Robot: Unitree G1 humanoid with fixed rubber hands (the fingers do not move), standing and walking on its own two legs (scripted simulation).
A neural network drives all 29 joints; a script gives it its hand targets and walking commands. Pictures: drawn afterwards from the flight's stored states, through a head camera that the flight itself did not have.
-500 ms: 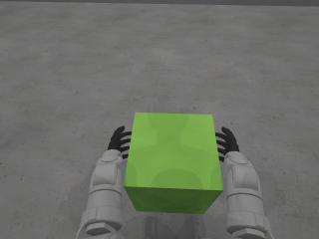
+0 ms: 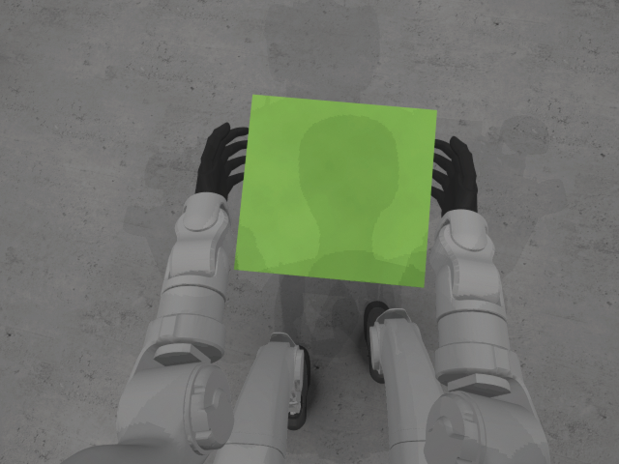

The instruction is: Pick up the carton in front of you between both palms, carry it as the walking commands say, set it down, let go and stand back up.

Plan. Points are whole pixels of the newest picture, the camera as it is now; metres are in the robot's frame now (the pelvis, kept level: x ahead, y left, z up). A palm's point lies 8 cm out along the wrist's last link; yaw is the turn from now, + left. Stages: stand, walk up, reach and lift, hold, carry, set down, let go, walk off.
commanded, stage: set down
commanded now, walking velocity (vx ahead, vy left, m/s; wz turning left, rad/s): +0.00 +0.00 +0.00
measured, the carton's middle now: (331, 204) +0.42 -0.02 -0.16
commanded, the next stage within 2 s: none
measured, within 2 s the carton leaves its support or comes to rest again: neither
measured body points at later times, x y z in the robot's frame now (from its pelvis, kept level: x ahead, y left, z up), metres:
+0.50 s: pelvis -0.01 +0.02 -0.13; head +0.26 -0.02 +0.23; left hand +0.50 +0.10 -0.22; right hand +0.44 -0.20 -0.23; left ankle +0.03 +0.12 -0.63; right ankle +0.13 -0.11 -0.63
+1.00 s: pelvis -0.03 +0.02 -0.23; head +0.31 -0.01 +0.05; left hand +0.54 +0.07 -0.38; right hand +0.45 -0.22 -0.38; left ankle +0.03 +0.12 -0.63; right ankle +0.13 -0.11 -0.63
